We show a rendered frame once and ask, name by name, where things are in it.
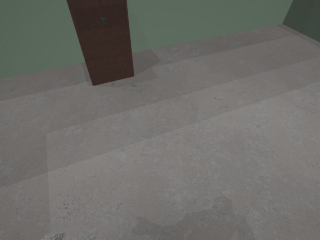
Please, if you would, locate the handle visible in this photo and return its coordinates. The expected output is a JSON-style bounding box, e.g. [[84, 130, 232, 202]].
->
[[100, 17, 107, 25]]

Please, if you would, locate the cabinet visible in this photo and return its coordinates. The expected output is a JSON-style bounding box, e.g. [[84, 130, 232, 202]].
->
[[66, 0, 134, 86]]

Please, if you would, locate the drawer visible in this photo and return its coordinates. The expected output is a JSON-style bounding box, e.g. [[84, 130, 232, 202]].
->
[[72, 3, 126, 32]]

